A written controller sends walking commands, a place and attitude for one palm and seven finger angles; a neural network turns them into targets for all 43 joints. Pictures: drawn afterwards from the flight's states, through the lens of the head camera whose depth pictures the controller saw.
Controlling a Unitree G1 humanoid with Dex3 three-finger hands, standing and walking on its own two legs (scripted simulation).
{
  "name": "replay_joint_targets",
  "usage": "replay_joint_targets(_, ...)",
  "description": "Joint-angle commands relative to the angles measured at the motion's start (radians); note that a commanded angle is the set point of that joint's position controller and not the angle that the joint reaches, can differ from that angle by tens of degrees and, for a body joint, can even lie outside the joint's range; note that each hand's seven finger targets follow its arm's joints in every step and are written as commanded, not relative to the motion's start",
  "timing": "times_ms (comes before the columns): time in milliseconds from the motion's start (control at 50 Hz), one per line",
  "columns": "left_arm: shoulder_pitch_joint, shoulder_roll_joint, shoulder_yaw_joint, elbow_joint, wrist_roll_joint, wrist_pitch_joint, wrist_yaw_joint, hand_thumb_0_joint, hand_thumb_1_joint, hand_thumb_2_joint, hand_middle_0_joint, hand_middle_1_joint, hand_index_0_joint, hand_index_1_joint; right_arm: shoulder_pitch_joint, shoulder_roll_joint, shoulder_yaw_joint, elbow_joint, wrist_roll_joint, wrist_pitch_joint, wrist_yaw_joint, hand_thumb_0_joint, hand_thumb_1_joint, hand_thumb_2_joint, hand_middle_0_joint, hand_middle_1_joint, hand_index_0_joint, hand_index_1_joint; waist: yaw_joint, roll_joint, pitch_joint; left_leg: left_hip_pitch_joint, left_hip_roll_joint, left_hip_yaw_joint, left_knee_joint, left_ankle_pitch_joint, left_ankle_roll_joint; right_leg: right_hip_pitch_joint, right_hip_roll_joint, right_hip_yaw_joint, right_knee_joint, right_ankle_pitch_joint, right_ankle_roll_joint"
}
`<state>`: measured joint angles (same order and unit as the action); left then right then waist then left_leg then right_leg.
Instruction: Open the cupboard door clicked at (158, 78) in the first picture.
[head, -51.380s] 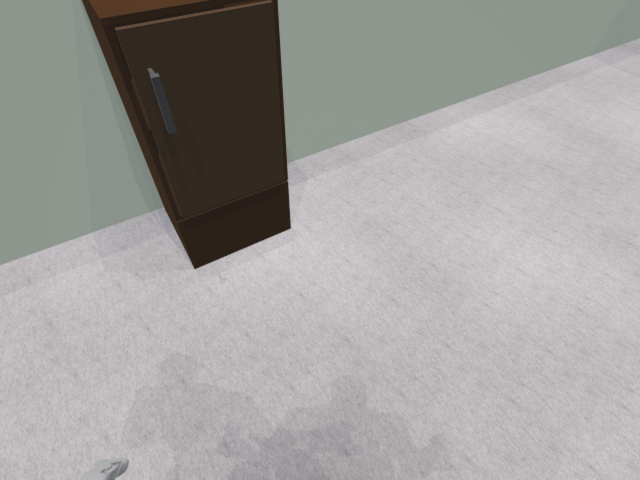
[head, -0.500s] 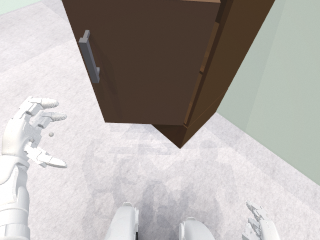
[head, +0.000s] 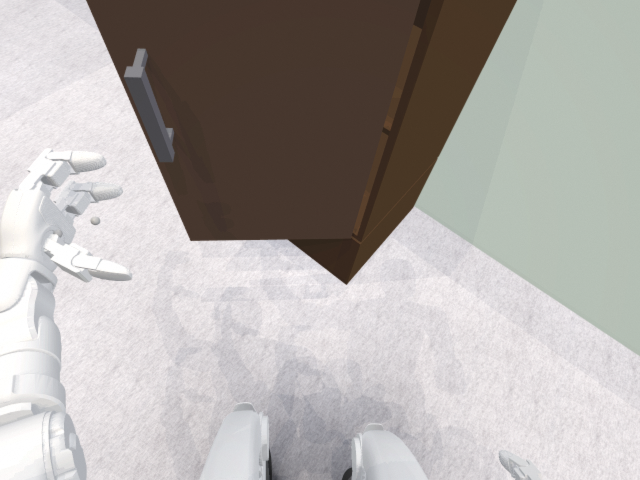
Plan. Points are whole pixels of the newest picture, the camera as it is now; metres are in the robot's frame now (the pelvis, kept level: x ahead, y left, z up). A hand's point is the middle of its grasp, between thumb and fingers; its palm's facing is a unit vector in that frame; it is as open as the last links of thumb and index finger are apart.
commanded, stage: move the hooked fingers beside the handle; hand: left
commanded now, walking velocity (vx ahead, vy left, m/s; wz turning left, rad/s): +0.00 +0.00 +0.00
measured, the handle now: (154, 109) +0.59 +0.25 +0.05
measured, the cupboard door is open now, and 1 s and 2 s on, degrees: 43 43 43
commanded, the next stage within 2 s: slide the fingers in behind the handle in 1.66 s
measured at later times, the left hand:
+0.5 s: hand (101, 169) +0.47 +0.29 +0.05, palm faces +0.09 -1.00 -0.01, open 14.0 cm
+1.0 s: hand (101, 138) +0.53 +0.30 +0.05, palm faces +0.08 -1.00 -0.01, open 14.0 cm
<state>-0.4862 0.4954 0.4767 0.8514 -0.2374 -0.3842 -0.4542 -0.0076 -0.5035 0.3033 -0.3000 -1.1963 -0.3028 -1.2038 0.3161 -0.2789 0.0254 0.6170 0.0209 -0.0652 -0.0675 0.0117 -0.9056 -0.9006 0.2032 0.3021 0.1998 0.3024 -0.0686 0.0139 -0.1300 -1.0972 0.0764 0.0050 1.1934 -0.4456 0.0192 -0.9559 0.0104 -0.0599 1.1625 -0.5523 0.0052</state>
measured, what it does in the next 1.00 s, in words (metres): stands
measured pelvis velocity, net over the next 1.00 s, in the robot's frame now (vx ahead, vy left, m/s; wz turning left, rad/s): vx -0.01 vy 0.01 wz -0.06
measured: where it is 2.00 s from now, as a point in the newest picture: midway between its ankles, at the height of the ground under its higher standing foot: outside the picture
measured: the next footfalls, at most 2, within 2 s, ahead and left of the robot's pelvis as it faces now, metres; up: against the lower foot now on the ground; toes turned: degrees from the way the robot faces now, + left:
none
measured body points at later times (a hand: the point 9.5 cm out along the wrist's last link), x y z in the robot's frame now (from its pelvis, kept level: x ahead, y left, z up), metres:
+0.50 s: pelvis +0.00 +0.00 -0.02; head +0.14 +0.03 +0.41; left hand +0.46 +0.34 +0.06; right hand +0.04 -0.28 -0.12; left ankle +0.06 +0.11 -0.64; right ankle +0.00 -0.13 -0.64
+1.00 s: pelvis -0.01 +0.01 -0.03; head +0.17 +0.05 +0.37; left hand +0.52 +0.36 +0.06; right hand +0.00 -0.27 -0.12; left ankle +0.06 +0.11 -0.64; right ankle +0.00 -0.13 -0.64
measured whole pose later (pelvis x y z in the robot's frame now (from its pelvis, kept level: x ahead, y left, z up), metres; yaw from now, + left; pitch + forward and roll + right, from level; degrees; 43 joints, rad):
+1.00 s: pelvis -0.01 +0.01 -0.03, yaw -3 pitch +29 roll -7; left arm -1.05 0.88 0.57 1.27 -0.07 -0.32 -0.47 -0.01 -0.50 0.30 -0.30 -1.20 -0.30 -1.20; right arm 0.34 -0.30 0.09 0.60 0.00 0.05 -0.06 0.01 -0.91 -0.90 0.20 0.30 0.20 0.30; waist -0.20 0.03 -0.10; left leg -1.38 0.11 -0.03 1.34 -0.47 0.03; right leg -1.22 0.05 -0.08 1.27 -0.55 0.01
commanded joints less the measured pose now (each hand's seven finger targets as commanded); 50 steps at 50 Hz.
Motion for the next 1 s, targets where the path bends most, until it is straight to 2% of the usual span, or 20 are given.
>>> replay_joint_targets(0, -0.361, 0.337, 0.092, -0.199, -0.011, -0.095, 0.015, 0.000, -0.500, 0.300, -0.300, -1.200, -0.300, -1.200, 0.084, -0.178, -0.075, -0.088, -0.001, -0.022, -0.010, 0.000, -0.900, -0.900, 0.200, 0.300, 0.200, 0.300, 0.015, 0.141, -0.447, 0.497, -0.030, -0.073, -0.146, 0.261, 0.002, 0.000, 0.042, 0.011, -0.145, 0.225, -0.040)
replay_joint_targets(60, -0.401, 0.321, 0.064, -0.135, 0.008, -0.099, 0.017, 0.000, -0.500, 0.300, -0.300, -1.200, -0.300, -1.200, 0.089, -0.177, -0.072, -0.075, -0.003, -0.009, -0.004, 0.000, -0.900, -0.900, 0.200, 0.300, 0.200, 0.300, 0.000, 0.159, -0.420, 0.495, -0.026, -0.075, -0.140, 0.255, -0.002, -0.036, 0.040, 0.009, -0.146, 0.218, -0.036)
replay_joint_targets(140, -0.489, 0.350, 0.059, 0.015, 0.024, -0.081, 0.002, 0.000, -0.500, 0.300, -0.300, -1.200, -0.300, -1.200, 0.101, -0.188, -0.067, -0.062, -0.001, 0.010, -0.007, 0.000, -0.900, -0.900, 0.200, 0.300, 0.200, 0.300, -0.035, 0.081, -0.353, 0.387, -0.027, -0.067, -0.123, 0.163, 0.011, -0.048, 0.041, 0.017, -0.155, 0.175, -0.028)
replay_joint_targets(160, -0.500, 0.379, 0.073, 0.036, 0.030, -0.076, -0.002, 0.000, -0.500, 0.300, -0.300, -1.200, -0.300, -1.200, 0.105, -0.192, -0.066, -0.064, -0.001, 0.014, -0.009, 0.000, -0.900, -0.900, 0.200, 0.300, 0.200, 0.300, -0.029, 0.088, -0.358, 0.366, -0.029, -0.064, -0.115, 0.158, 0.013, -0.043, 0.041, 0.019, -0.148, 0.171, -0.029)
replay_joint_targets(200, -0.558, 0.384, 0.062, 0.036, 0.033, -0.081, -0.010, 0.000, -0.500, 0.300, -0.300, -1.200, -0.300, -1.200, 0.112, -0.193, -0.064, -0.065, -0.002, 0.019, -0.009, 0.000, -0.900, -0.900, 0.200, 0.300, 0.200, 0.300, -0.038, 0.121, -0.374, 0.393, -0.028, -0.070, -0.109, 0.177, 0.013, -0.071, 0.043, 0.019, -0.141, 0.179, -0.034)
replay_joint_targets(240, -0.580, 0.408, 0.075, 0.026, 0.040, -0.095, -0.012, 0.000, -0.500, 0.300, -0.300, -1.200, -0.300, -1.200, 0.118, -0.195, -0.065, -0.062, -0.006, 0.025, -0.007, 0.000, -0.900, -0.900, 0.200, 0.300, 0.200, 0.300, -0.029, 0.158, -0.448, 0.445, -0.024, -0.076, -0.095, 0.233, 0.008, -0.080, 0.043, 0.017, -0.125, 0.206, -0.035)
replay_joint_targets(300, -0.647, 0.473, 0.110, 0.029, 0.042, -0.116, -0.009, 0.000, -0.500, 0.300, -0.300, -1.200, -0.300, -1.200, 0.130, -0.200, -0.061, -0.050, -0.010, 0.034, -0.007, 0.000, -0.900, -0.900, 0.200, 0.300, 0.200, 0.300, -0.039, 0.155, -0.477, 0.428, -0.021, -0.081, -0.068, 0.256, 0.011, -0.080, 0.049, 0.022, -0.110, 0.221, -0.036)
replay_joint_targets(320, -0.671, 0.465, 0.098, 0.032, 0.048, -0.116, -0.010, 0.000, -0.500, 0.300, -0.300, -1.200, -0.300, -1.200, 0.130, -0.199, -0.061, -0.044, -0.010, 0.037, -0.007, 0.000, -0.900, -0.900, 0.200, 0.300, 0.200, 0.300, -0.047, 0.172, -0.495, 0.444, -0.018, -0.082, -0.063, 0.268, 0.010, -0.093, 0.047, 0.021, -0.105, 0.227, -0.033)
replay_joint_targets(360, -0.669, 0.471, 0.098, 0.060, 0.056, -0.105, -0.011, 0.000, -0.500, 0.300, -0.300, -1.200, -0.300, -1.200, 0.138, -0.201, -0.060, -0.042, -0.010, 0.044, -0.004, 0.000, -0.900, -0.900, 0.200, 0.300, 0.200, 0.300, -0.047, 0.185, -0.490, 0.441, -0.017, -0.082, -0.061, 0.265, 0.009, -0.105, 0.047, 0.018, -0.106, 0.221, -0.032)
replay_joint_targets(380, -0.669, 0.505, 0.119, 0.077, 0.059, -0.096, -0.010, 0.000, -0.500, 0.300, -0.300, -1.200, -0.300, -1.200, 0.140, -0.205, -0.058, -0.041, -0.011, 0.049, -0.005, 0.000, -0.900, -0.900, 0.200, 0.300, 0.200, 0.300, -0.044, 0.178, -0.490, 0.417, -0.016, -0.078, -0.055, 0.259, 0.012, -0.090, 0.048, 0.022, -0.107, 0.224, -0.030)
replay_joint_targets(440, -0.699, 0.544, 0.122, 0.130, 0.076, -0.063, -0.012, 0.000, -0.500, 0.300, -0.300, -1.200, -0.300, -1.200, 0.149, -0.210, -0.051, -0.042, -0.007, 0.062, -0.009, 0.000, -0.900, -0.900, 0.200, 0.300, 0.200, 0.300, -0.063, 0.155, -0.464, 0.368, -0.015, -0.077, -0.045, 0.253, 0.019, -0.087, 0.050, 0.024, -0.105, 0.233, -0.025)
replay_joint_targets(520, -0.722, 0.594, 0.149, 0.115, 0.085, -0.061, -0.015, 0.000, -0.500, 0.300, -0.300, -1.200, -0.300, -1.200, 0.165, -0.213, -0.049, -0.042, -0.012, 0.073, -0.005, 0.000, -0.900, -0.900, 0.200, 0.300, 0.200, 0.300, -0.054, 0.195, -0.530, 0.409, -0.010, -0.082, -0.030, 0.314, 0.015, -0.093, 0.054, 0.020, -0.091, 0.266, -0.029)
replay_joint_targets(540, -0.746, 0.579, 0.130, 0.100, 0.088, -0.064, -0.015, 0.000, -0.500, 0.300, -0.300, -1.200, -0.300, -1.200, 0.167, -0.211, -0.049, -0.039, -0.012, 0.076, -0.003, 0.000, -0.900, -0.900, 0.200, 0.300, 0.200, 0.300, -0.063, 0.223, -0.532, 0.427, -0.008, -0.086, -0.028, 0.332, 0.013, -0.110, 0.055, 0.018, -0.088, 0.274, -0.029)
replay_joint_targets(580, -0.762, 0.602, 0.148, 0.097, 0.092, -0.067, -0.011, 0.000, -0.500, 0.300, -0.300, -1.200, -0.300, -1.200, 0.172, -0.213, -0.049, -0.035, -0.016, 0.080, 0.001, 0.000, -0.900, -0.900, 0.200, 0.300, 0.200, 0.300, -0.064, 0.233, -0.536, 0.433, -0.005, -0.091, -0.025, 0.329, 0.012, -0.125, 0.055, 0.014, -0.088, 0.258, -0.029)
replay_joint_targets(680, -0.795, 0.630, 0.136, 0.199, 0.107, -0.027, -0.019, 0.000, -0.500, 0.300, -0.300, -1.200, -0.300, -1.200, 0.179, -0.219, -0.036, -0.039, -0.007, 0.091, -0.003, 0.000, -0.900, -0.900, 0.200, 0.300, 0.200, 0.300, -0.097, 0.172, -0.463, 0.319, -0.006, -0.079, -0.013, 0.247, 0.025, -0.120, 0.059, 0.024, -0.103, 0.223, -0.020)
replay_joint_targets(740, -0.858, 0.668, 0.134, 0.205, 0.125, -0.018, -0.019, 0.000, -0.500, 0.300, -0.300, -1.200, -0.300, -1.200, 0.187, -0.222, -0.028, -0.040, -0.009, 0.092, -0.008, 0.000, -0.900, -0.900, 0.200, 0.300, 0.200, 0.300, -0.106, 0.212, -0.473, 0.328, -0.003, -0.088, -0.005, 0.250, 0.024, -0.153, 0.061, 0.019, -0.091, 0.213, -0.022)
replay_joint_targets(800, -0.915, 0.653, 0.105, 0.195, 0.137, -0.025, -0.012, 0.000, -0.500, 0.300, -0.300, -1.200, -0.300, -1.200, 0.192, -0.221, -0.022, -0.039, -0.015, 0.090, -0.007, 0.000, -0.900, -0.900, 0.200, 0.300, 0.200, 0.300, -0.122, 0.267, -0.485, 0.374, 0.000, -0.105, 0.001, 0.257, 0.019, -0.224, 0.062, 0.006, -0.076, 0.194, -0.030)
replay_joint_targets(840, -0.946, 0.673, 0.104, 0.211, 0.145, -0.021, -0.006, 0.000, -0.500, 0.300, -0.300, -1.200, -0.300, -1.200, 0.197, -0.229, -0.017, -0.036, -0.018, 0.093, -0.009, 0.000, -0.900, -0.900, 0.200, 0.300, 0.200, 0.300, -0.137, 0.256, -0.489, 0.378, 0.006, -0.117, 0.004, 0.245, 0.017, -0.249, 0.061, 0.000, -0.074, 0.182, -0.027)
replay_joint_targets(960, -0.908, 0.683, 0.108, 0.215, 0.151, 0.017, -0.020, 0.000, -0.500, 0.300, -0.300, -1.200, -0.300, -1.200, 0.215, -0.233, -0.015, -0.051, -0.022, 0.107, -0.005, 0.000, -0.900, -0.900, 0.200, 0.300, 0.200, 0.300, -0.123, 0.275, -0.544, 0.408, 0.010, -0.128, 0.008, 0.286, 0.015, -0.252, 0.061, -0.012, -0.059, 0.202, -0.027)
replay_joint_targets(980, -0.895, 0.705, 0.130, 0.200, 0.150, 0.021, -0.019, 0.000, -0.500, 0.300, -0.300, -1.200, -0.300, -1.200, 0.220, -0.234, -0.014, -0.054, -0.023, 0.109, -0.004, 0.000, -0.900, -0.900, 0.200, 0.300, 0.200, 0.300, -0.109, 0.283, -0.557, 0.411, 0.008, -0.126, 0.006, 0.301, 0.013, -0.235, 0.060, -0.012, -0.060, 0.212, -0.027)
